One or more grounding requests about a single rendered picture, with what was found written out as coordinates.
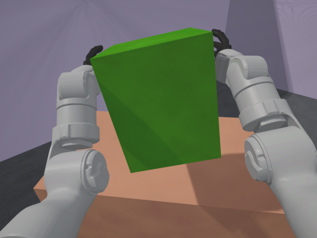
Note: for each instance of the left robot forearm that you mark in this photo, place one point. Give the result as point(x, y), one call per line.
point(76, 105)

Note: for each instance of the left robot upper arm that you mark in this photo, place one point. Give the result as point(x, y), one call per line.
point(72, 180)

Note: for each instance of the pedestal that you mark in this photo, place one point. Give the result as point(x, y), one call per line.
point(214, 198)

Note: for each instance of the right robot upper arm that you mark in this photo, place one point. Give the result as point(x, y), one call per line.
point(285, 159)

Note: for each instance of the right robot hand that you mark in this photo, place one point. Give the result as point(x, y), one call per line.
point(223, 39)

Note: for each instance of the right robot forearm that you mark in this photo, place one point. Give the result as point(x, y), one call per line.
point(260, 106)

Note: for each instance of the left robot hand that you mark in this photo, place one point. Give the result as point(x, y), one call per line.
point(92, 53)

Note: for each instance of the carton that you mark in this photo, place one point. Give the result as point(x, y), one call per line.
point(160, 92)

